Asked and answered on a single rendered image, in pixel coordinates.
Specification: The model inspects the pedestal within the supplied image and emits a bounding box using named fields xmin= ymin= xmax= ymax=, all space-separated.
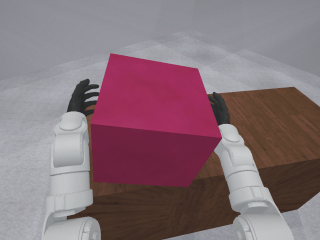
xmin=66 ymin=87 xmax=320 ymax=240

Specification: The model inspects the carton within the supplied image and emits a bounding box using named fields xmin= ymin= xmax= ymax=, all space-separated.
xmin=90 ymin=53 xmax=222 ymax=187

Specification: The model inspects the robot right hand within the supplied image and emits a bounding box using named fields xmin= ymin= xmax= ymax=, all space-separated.
xmin=207 ymin=92 xmax=231 ymax=126

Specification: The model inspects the robot right forearm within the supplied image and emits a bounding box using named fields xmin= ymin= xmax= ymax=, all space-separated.
xmin=214 ymin=124 xmax=294 ymax=240

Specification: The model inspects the robot left forearm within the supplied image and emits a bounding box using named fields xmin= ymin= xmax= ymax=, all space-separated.
xmin=41 ymin=111 xmax=93 ymax=240

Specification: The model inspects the robot left hand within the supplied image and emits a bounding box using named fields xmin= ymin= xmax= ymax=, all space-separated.
xmin=67 ymin=79 xmax=99 ymax=117

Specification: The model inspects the robot left upper arm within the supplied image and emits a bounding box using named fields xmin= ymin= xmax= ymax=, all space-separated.
xmin=43 ymin=216 xmax=101 ymax=240

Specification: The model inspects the robot right upper arm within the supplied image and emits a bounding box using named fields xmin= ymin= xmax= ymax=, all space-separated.
xmin=232 ymin=213 xmax=293 ymax=240

